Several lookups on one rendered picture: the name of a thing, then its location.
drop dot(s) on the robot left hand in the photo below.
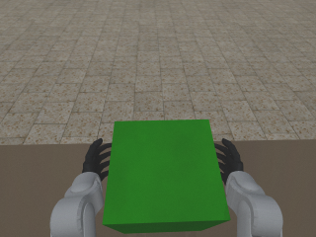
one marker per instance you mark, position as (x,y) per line
(93,159)

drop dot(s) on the robot right hand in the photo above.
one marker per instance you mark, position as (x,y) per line
(231,159)

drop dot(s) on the right robot forearm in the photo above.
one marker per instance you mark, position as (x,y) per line
(258,215)

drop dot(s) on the left robot forearm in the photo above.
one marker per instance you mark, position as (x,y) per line
(75,214)

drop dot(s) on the carton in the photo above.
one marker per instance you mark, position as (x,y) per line
(164,176)

